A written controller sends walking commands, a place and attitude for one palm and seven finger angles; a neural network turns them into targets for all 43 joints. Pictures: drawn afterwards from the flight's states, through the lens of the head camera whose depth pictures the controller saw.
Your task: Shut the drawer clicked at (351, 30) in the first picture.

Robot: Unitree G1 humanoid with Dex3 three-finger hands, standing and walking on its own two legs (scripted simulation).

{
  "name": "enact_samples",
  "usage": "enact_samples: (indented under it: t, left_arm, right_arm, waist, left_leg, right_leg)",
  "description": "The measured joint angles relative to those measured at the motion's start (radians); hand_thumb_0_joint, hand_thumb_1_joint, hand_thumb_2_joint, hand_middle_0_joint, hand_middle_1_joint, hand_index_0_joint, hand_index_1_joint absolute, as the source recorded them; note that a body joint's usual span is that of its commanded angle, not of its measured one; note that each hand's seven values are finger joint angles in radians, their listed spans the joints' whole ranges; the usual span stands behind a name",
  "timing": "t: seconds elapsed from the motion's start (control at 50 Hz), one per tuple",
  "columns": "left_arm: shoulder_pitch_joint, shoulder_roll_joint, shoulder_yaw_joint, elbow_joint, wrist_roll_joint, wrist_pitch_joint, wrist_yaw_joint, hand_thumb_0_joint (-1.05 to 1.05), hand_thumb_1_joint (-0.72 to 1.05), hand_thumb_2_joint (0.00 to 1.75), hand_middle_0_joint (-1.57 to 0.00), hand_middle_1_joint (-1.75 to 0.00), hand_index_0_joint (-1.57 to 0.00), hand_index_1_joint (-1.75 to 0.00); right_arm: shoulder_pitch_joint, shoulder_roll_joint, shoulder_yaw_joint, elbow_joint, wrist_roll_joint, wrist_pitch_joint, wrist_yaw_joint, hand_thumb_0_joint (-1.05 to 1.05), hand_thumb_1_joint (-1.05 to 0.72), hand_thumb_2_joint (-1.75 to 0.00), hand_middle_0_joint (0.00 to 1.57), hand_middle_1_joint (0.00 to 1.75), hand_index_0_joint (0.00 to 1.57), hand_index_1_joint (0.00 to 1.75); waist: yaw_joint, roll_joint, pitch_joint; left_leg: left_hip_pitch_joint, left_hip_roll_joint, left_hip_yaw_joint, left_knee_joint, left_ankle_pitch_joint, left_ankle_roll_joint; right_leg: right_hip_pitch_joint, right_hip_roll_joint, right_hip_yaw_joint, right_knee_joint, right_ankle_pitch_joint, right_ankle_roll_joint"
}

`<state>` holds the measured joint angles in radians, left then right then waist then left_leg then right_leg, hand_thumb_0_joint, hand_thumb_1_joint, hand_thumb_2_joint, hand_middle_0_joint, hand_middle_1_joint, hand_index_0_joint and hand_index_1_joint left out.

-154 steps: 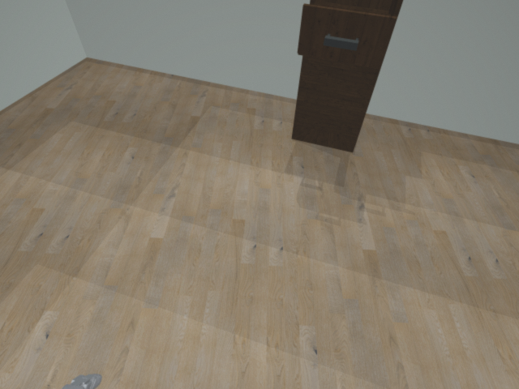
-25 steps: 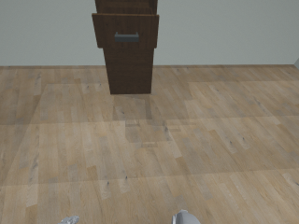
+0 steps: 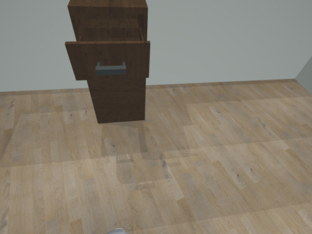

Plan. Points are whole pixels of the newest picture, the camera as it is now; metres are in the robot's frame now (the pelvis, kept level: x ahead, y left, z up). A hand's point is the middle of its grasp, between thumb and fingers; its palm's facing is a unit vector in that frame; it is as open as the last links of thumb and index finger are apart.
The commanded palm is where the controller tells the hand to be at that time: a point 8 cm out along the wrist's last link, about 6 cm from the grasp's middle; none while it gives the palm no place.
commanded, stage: walk to a spot facing it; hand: left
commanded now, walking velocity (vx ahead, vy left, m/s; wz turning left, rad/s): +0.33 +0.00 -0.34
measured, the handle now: (111, 67) +0.75 +0.24 +0.00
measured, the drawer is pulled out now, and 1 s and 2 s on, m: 0.30 0.30 0.30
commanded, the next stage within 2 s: turn to face it in 0.32 s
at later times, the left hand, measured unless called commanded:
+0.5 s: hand (110, 180) +0.32 +0.17 -0.17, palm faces -0.23 -0.96 -0.17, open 7.3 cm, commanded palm none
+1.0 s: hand (96, 184) +0.31 +0.22 -0.19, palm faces +0.06 -0.98 -0.18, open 7.3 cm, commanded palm none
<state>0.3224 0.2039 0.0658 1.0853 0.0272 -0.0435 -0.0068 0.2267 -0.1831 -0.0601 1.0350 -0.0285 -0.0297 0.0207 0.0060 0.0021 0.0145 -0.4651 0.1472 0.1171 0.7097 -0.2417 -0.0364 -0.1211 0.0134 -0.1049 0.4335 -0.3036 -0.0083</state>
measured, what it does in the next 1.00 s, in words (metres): walks ahead: left foot, then right foot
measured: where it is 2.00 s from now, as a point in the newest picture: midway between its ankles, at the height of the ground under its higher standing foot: outside the picture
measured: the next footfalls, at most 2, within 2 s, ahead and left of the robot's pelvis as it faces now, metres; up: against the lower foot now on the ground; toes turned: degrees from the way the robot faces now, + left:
left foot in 0.04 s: +0.14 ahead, +0.12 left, +0.00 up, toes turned +10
right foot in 0.54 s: +0.30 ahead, -0.12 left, +0.00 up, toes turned -21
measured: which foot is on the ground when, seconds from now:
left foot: up 0.00-0.02, down 0.04-0.56, up 0.58-0.90, down 0.92-1.00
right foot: down 0.00-0.06, up 0.08-0.52, down 0.54-0.92, up 0.94-1.00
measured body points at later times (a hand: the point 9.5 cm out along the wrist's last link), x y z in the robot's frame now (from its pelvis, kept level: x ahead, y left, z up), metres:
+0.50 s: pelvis +0.18 +0.02 +0.00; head +0.22 +0.01 +0.44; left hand +0.33 +0.22 -0.15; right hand +0.07 -0.17 -0.16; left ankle +0.10 +0.12 -0.73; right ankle +0.26 -0.11 -0.71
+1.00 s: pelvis +0.22 +0.03 -0.01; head +0.24 +0.07 +0.44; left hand +0.30 +0.27 -0.17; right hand +0.28 -0.22 -0.14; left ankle +0.24 +0.12 -0.73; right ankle +0.24 -0.10 -0.69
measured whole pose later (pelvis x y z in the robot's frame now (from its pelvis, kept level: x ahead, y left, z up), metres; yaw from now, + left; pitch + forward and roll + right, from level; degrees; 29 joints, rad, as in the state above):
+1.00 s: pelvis +0.22 +0.03 -0.01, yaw +0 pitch +0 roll -2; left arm 0.17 0.21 0.08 0.97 0.02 0.06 0.02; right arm 0.23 -0.17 -0.05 0.96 -0.03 0.02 0.00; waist -0.02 -0.05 0.04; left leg -0.34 0.05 0.11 0.69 -0.34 0.05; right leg -0.47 -0.10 -0.14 0.97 -0.47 0.05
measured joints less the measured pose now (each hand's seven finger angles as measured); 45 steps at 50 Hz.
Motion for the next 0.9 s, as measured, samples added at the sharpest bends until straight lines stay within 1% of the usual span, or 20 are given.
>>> enact_samples:
  t: [0.04,0.06,0.1,0.14,0.16,0.2,0.24,0.3,0.38,0.44,0.5,0.54,0.56,0.6,0.64,0.68,0.72,0.78,0.86,0.9]
  left_arm:
    - [0.032,-0.001,0.001,0.011,-0.002,0.006,-0.002,0.0,0.93,0.9,-0.2,-0.3,-0.2,-0.3]
    - [0.043,0.002,0.003,0.017,-0.004,0.012,-0.004,0.0,0.93,0.9,-0.2,-0.3,-0.2,-0.3]
    - [0.049,0.0,0.005,0.032,-0.005,0.031,-0.004,0.0,0.92,0.9,-0.2,-0.3,-0.2,-0.3]
    - [0.041,-0.004,0.007,0.041,-0.002,0.042,-0.01,0.0,0.92,0.9,-0.2,-0.3,-0.2,-0.3]
    - [0.031,-0.005,0.009,0.039,0.0,0.045,-0.014,0.0,0.92,0.9,-0.2,-0.3,-0.2,-0.3]
    - [0.009,-0.006,0.013,0.023,0.004,0.048,-0.019,0.01,0.92,0.9,-0.2,-0.3,-0.2,-0.3]
    - [-0.014,-0.012,0.018,0.0,0.005,0.053,-0.02,0.01,0.92,0.9,-0.2,-0.3,-0.2,-0.3]
    - [-0.054,-0.017,0.024,-0.035,0.005,0.064,-0.021,0.0,0.92,0.9,-0.19,-0.3,-0.2,-0.3]
    - [-0.116,-0.022,0.028,-0.07,0.004,0.08,-0.023,0.0,0.92,0.9,-0.19,-0.3,-0.2,-0.3]
    - [-0.163,-0.024,0.027,-0.09,0.003,0.086,-0.024,0.0,0.92,0.9,-0.19,-0.3,-0.2,-0.3]
    - [-0.204,-0.025,0.019,-0.107,0.005,0.075,-0.015,0.0,0.92,0.9,-0.19,-0.3,-0.2,-0.3]
    - [-0.219,-0.023,0.007,-0.117,0.009,0.049,-0.008,0.0,0.92,0.9,-0.19,-0.3,-0.2,-0.3]
    - [-0.227,-0.023,0.003,-0.116,0.01,0.03,0.0,0.0,0.92,0.9,-0.19,-0.3,-0.2,-0.3]
    - [-0.25,-0.038,-0.013,-0.111,0.0,0.005,0.01,0.0,0.92,0.9,-0.19,-0.3,-0.2,-0.3]
    - [-0.255,-0.051,-0.026,-0.11,-0.004,0.006,0.018,0.0,0.92,0.9,-0.19,-0.3,-0.2,-0.3]
    - [-0.255,-0.064,-0.031,-0.108,-0.005,0.02,0.027,0.0,0.91,0.9,-0.2,-0.3,-0.2,-0.3]
    - [-0.251,-0.075,-0.034,-0.108,-0.004,0.036,0.031,0.0,0.91,0.9,-0.2,-0.3,-0.2,-0.3]
    - [-0.241,-0.083,-0.032,-0.112,0.0,0.052,0.032,0.0,0.91,0.9,-0.2,-0.3,-0.2,-0.3]
    - [-0.22,-0.07,-0.02,-0.126,0.003,0.061,0.032,0.0,0.91,0.9,-0.2,-0.3,-0.21,-0.3]
    - [-0.201,-0.055,-0.013,-0.133,-0.002,0.068,0.03,0.0,0.91,0.9,-0.2,-0.3,-0.21,-0.3]
  right_arm:
    - [-0.007,-0.011,0.001,-0.01,0.0,-0.014,0.001,0.02,-0.94,-0.9,0.2,0.3,0.2,0.3]
    - [-0.016,-0.009,0.002,-0.013,-0.003,-0.025,-0.002,0.01,-0.93,-0.9,0.2,0.3,0.2,0.3]
    - [-0.024,-0.003,0.008,-0.024,-0.01,-0.042,-0.011,0.01,-0.93,-0.9,0.2,0.3,0.2,0.3]
    - [-0.014,0.008,0.016,-0.03,-0.008,-0.05,-0.023,0.01,-0.92,-0.9,0.2,0.3,0.2,0.3]
    - [-0.006,0.017,0.02,-0.028,-0.007,-0.052,-0.028,0.01,-0.92,-0.9,0.2,0.3,0.2,0.3]
    - [0.016,0.036,0.027,-0.016,-0.004,-0.056,-0.037,0.01,-0.92,-0.9,0.2,0.3,0.2,0.3]
    - [0.041,0.043,0.025,0.0,0.002,-0.056,-0.05,0.01,-0.94,-0.9,0.2,0.3,0.2,0.3]
    - [0.078,0.054,0.03,0.023,0.005,-0.049,-0.05,0.01,-0.94,-0.9,0.2,0.3,0.2,0.3]
    - [0.114,0.07,0.031,0.044,0.006,-0.032,-0.047,0.01,-0.93,-0.9,0.2,0.3,0.2,0.3]
    - [0.131,0.075,0.024,0.05,0.002,-0.017,-0.045,0.01,-0.92,-0.9,0.2,0.3,0.2,0.3]
    - [0.147,0.073,0.019,0.06,-0.001,-0.007,-0.044,0.01,-0.91,-0.9,0.2,0.3,0.2,0.3]
    - [0.174,0.074,0.02,0.075,0.004,0.0,-0.042,0.01,-0.91,-0.9,0.2,0.3,0.2,0.3]
    - [0.181,0.075,0.021,0.085,0.011,0.005,-0.04,0.01,-0.91,-0.9,0.2,0.3,0.2,0.3]
    - [0.164,0.066,0.023,0.097,0.021,0.026,-0.042,0.01,-0.91,-0.9,0.2,0.3,0.2,0.3]
    - [0.142,0.064,0.021,0.093,0.023,0.049,-0.043,0.01,-0.91,-0.9,0.2,0.3,0.2,0.3]
    - [0.118,0.06,0.018,0.078,0.02,0.065,-0.041,0.01,-0.91,-0.9,0.2,0.3,0.2,0.3]
    - [0.096,0.056,0.016,0.053,0.016,0.075,-0.036,0.01,-0.91,-0.9,0.2,0.3,0.2,0.3]
    - [0.069,0.049,0.011,0.014,0.011,0.079,-0.026,0.01,-0.91,-0.9,0.2,0.3,0.2,0.3]
    - [0.038,0.035,0.008,-0.027,0.008,0.077,-0.017,0.01,-0.91,-0.9,0.2,0.3,0.2,0.3]
    - [0.031,0.021,0.006,-0.05,0.006,0.07,-0.014,0.0,-0.91,-0.9,0.2,0.3,0.2,0.3]
  waist:
    - [0.012,-0.006,-0.004]
    - [0.013,-0.025,-0.001]
    - [0.014,-0.043,0.005]
    - [0.008,-0.044,0.005]
    - [0.007,-0.046,0.007]
    - [0.012,-0.05,0.01]
    - [0.014,-0.049,0.013]
    - [0.013,-0.047,0.022]
    - [-0.004,-0.039,0.046]
    - [-0.027,-0.029,0.072]
    - [-0.056,-0.014,0.093]
    - [-0.069,-0.01,0.088]
    - [-0.068,-0.009,0.082]
    - [-0.073,0.02,0.094]
    - [-0.074,0.024,0.088]
    - [-0.075,0.024,0.072]
    - [-0.077,0.018,0.054]
    - [-0.072,0.005,0.034]
    - [-0.047,-0.021,0.025]
    - [-0.037,-0.026,0.022]
  left_leg:
    - [0.066,-0.019,0.02,-0.098,0.017,0.008]
    - [0.079,-0.033,0.035,-0.091,0.024,0.037]
    - [0.101,-0.039,0.067,-0.057,-0.021,0.076]
    - [0.149,-0.043,0.09,-0.088,-0.045,0.088]
    - [0.179,-0.047,0.102,-0.121,-0.04,0.088]
    - [0.238,-0.054,0.127,-0.19,-0.031,0.085]
    - [0.289,-0.06,0.15,-0.247,-0.025,0.083]
    - [0.345,-0.063,0.181,-0.297,-0.032,0.079]
    - [0.397,-0.06,0.22,-0.309,-0.068,0.066]
    - [0.423,-0.052,0.25,-0.281,-0.113,0.05]
    - [0.434,-0.035,0.268,-0.219,-0.175,0.029]
    - [0.417,-0.019,0.257,-0.121,-0.23,0.014]
    - [0.379,-0.009,0.225,-0.028,-0.242,0.015]
    - [0.277,-0.015,0.078,0.19,-0.305,0.016]
    - [0.191,-0.04,-0.016,0.35,-0.321,0.015]
    - [0.118,-0.048,-0.054,0.426,-0.288,0.01]
    - [0.068,-0.047,-0.059,0.424,-0.253,0.005]
    - [0.039,-0.046,-0.04,0.347,-0.225,0.001]
    - [0.069,-0.051,-0.007,0.169,-0.202,0.002]
    - [0.117,-0.056,0.005,0.024,-0.127,0.006]
  right_leg:
    - [0.016,-0.009,0.009,0.046,-0.055,0.018]
    - [0.002,-0.026,0.025,0.109,-0.091,0.01]
    - [-0.086,-0.034,0.059,0.362,-0.167,-0.009]
    - [-0.191,-0.037,0.066,0.601,-0.134,-0.019]
    - [-0.238,-0.045,0.063,0.675,-0.098,-0.018]
    - [-0.319,-0.064,0.059,0.749,-0.026,-0.008]
    - [-0.386,-0.08,0.057,0.768,0.024,0.006]
    - [-0.456,-0.095,0.047,0.735,0.069,0.026]
    - [-0.484,-0.105,0.012,0.59,0.104,0.041]
    - [-0.458,-0.096,-0.014,0.448,0.092,0.035]
    - [-0.397,-0.075,-0.027,0.315,0.086,0.012]
    - [-0.311,-0.065,-0.038,0.19,0.18,-0.004]
    - [-0.297,-0.063,-0.042,0.184,0.143,-0.034]
    - [-0.292,-0.055,-0.064,0.232,0.076,-0.06]
    - [-0.265,-0.058,-0.079,0.222,0.061,-0.059]
    - [-0.236,-0.064,-0.096,0.183,0.074,-0.05]
    - [-0.216,-0.075,-0.113,0.147,0.085,-0.047]
    - [-0.196,-0.097,-0.143,0.115,0.095,-0.036]
    - [-0.19,-0.132,-0.182,0.129,0.083,-0.014]
    - [-0.205,-0.151,-0.2,0.179,0.057,0.002]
